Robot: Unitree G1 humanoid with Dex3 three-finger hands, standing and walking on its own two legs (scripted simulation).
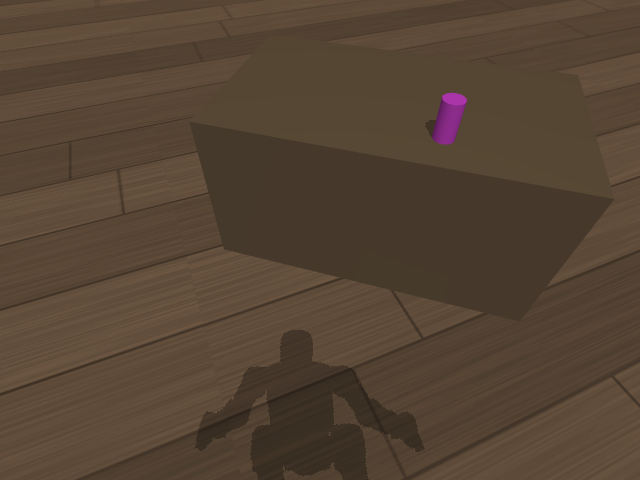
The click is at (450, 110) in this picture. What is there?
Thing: squat round
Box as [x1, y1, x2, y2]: [432, 93, 466, 144]
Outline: 460,94 446,93 442,96 432,134 432,138 439,143 447,144 451,143 454,140 466,102 466,99
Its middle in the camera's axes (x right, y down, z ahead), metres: +0.36 -0.34 +1.09
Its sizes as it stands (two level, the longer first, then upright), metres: 0.065 0.065 0.122
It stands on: a support 0.60 m high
